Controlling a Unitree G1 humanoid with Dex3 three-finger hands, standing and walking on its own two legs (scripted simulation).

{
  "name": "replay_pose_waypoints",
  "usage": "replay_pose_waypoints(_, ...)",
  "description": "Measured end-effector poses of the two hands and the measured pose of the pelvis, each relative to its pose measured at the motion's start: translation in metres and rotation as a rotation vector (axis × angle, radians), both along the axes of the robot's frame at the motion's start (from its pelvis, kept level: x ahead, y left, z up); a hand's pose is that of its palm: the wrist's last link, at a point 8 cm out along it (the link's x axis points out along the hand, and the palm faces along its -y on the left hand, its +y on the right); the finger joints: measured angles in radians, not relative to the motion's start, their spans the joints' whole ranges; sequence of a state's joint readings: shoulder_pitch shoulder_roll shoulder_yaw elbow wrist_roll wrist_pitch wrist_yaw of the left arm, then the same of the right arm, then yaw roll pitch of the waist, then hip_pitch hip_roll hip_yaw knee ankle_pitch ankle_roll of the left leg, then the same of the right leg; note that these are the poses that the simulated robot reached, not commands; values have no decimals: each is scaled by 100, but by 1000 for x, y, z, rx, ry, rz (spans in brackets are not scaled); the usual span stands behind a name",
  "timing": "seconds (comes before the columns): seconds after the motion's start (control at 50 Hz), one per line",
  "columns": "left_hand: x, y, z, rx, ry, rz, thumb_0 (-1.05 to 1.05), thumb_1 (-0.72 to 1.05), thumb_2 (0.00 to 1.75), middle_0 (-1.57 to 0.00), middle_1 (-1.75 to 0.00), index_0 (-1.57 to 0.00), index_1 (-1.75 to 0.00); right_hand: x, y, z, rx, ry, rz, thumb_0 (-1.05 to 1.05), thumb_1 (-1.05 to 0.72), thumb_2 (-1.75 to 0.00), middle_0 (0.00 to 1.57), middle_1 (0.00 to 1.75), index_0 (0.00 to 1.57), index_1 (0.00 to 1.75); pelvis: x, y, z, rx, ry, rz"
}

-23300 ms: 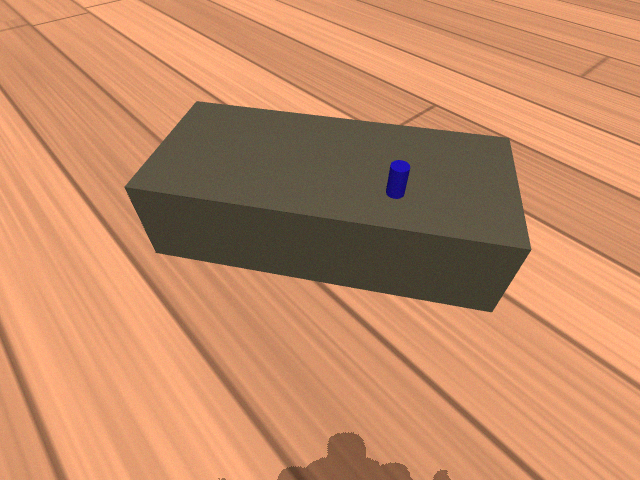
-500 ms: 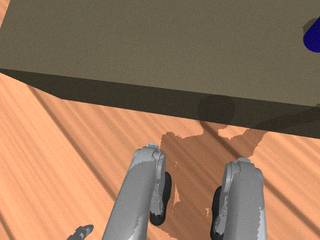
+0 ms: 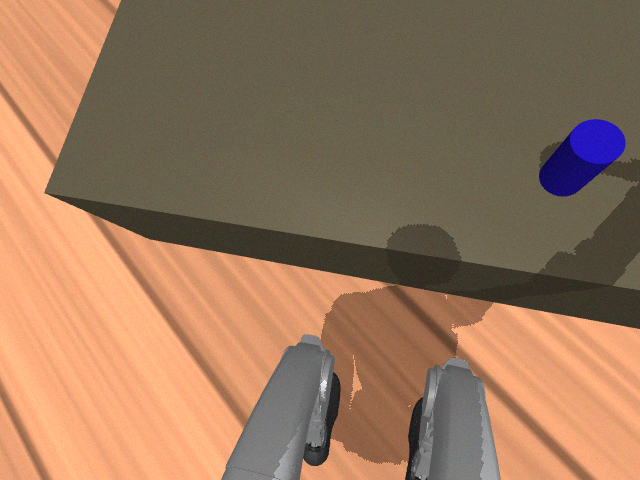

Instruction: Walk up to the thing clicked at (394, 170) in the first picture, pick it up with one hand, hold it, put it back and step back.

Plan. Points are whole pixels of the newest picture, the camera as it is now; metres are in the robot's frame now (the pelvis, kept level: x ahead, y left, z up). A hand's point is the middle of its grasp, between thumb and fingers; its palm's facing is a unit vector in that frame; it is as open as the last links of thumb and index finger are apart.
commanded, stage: home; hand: right
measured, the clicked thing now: (577, 161) +0.56 -0.27 -0.17
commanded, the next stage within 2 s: none
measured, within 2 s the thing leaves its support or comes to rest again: neither
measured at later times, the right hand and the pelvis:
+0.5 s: hand out of the picture +0.33 -0.28 +0.05, palm faces +0.30 +0.88 -0.36, open 17.1 cm; pelvis +0.04 +0.01 +0.13, yaw -5 degrees
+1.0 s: hand out of the picture +0.18 -0.18 +0.08, palm faces +0.19 +0.96 -0.22, open 16.9 cm; pelvis +0.05 +0.03 +0.14, yaw -8 degrees
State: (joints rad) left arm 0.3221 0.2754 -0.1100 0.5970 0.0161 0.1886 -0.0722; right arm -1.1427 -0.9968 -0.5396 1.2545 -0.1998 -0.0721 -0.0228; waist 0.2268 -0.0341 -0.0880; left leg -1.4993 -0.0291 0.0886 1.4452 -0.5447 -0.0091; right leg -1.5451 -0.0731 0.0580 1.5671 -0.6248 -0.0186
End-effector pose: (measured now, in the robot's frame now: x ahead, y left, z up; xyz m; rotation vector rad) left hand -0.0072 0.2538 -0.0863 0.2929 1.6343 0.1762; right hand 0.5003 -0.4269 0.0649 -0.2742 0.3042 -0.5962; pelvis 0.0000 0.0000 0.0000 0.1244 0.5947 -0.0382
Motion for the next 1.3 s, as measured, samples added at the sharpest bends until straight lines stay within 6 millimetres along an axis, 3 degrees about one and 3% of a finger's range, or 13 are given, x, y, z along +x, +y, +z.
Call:
replay_pose_waypoints(0.1,24,-2,25,-17,-96,6,0,90,89,-20,-29,-20,-29,-31,19,-1,-9,150,63,-1,49,-9,6,6,6,6,8,-2,32,-6,-62,-6)
replay_pose_waypoints(0.22,67,-1,61,-9,-240,1,0,90,89,-20,-29,-20,-29,-93,64,-22,61,296,152,-1,48,-10,6,6,7,6,19,-1,71,-25,-140,-15)
replay_pose_waypoints(0.3,100,0,89,21,-346,-31,0,90,89,-20,-29,-20,-29,-133,90,-16,107,313,166,-1,48,-10,7,6,7,6,27,1,96,-39,-206,-33)
replay_pose_waypoints(0.4,136,3,115,50,-474,-86,0,90,89,-20,-29,-20,-29,-171,100,1,139,340,118,-1,47,-10,7,6,8,6,36,5,118,-60,-285,-53)
replay_pose_waypoints(0.52,164,1,126,19,-581,-104,0,90,89,-20,-29,-20,-29,-208,114,24,139,357,105,-1,48,-10,7,6,7,6,41,7,134,-88,-360,-61)
replay_pose_waypoints(0.74,206,-18,135,-77,-744,-122,1,90,89,-20,-29,-20,-29,-297,192,23,269,411,158,-1,45,-11,7,7,7,7,47,17,141,-115,-412,-63)
replay_pose_waypoints(0.84,231,-23,148,-79,-851,-153,1,90,89,-20,-29,-20,-29,-333,209,32,304,446,184,-1,46,-11,7,7,7,7,49,22,140,-116,-428,-79)
replay_pose_waypoints(0.92,248,-22,158,-68,-947,-174,1,90,89,-20,-29,-20,-29,-346,208,36,310,478,194,-1,45,-11,7,7,7,7,48,24,138,-117,-433,-89)
replay_pose_waypoints(1.02,256,-15,167,-43,-1021,-194,1,90,89,-20,-29,-20,-29,-344,205,40,321,477,199,-1,44,-12,7,7,7,7,47,26,135,-119,-437,-95)
replay_pose_waypoints(1.18,242,-7,163,-14,-1010,-188,1,90,89,-20,-29,-20,-29,-333,211,39,352,481,230,-1,46,-10,6,6,7,6,48,24,133,-115,-426,-88)
replay_pose_waypoints(1.3,231,-9,154,-5,-973,-174,1,90,89,-20,-29,-20,-29,-335,204,37,343,514,217,-1,49,-9,6,6,6,6,51,20,131,-110,-416,-85)
